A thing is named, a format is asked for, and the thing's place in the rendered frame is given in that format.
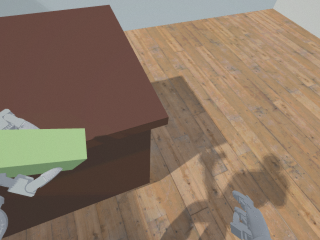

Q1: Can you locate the robot right hand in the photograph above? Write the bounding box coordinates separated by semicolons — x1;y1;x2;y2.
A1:
230;190;271;240

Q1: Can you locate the table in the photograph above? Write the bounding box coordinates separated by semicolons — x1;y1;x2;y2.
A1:
0;5;169;239

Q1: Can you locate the sponge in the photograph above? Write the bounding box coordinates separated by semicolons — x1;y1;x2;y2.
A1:
0;128;87;178

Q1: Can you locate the robot left hand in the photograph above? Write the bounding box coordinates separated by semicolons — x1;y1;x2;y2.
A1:
0;109;62;197

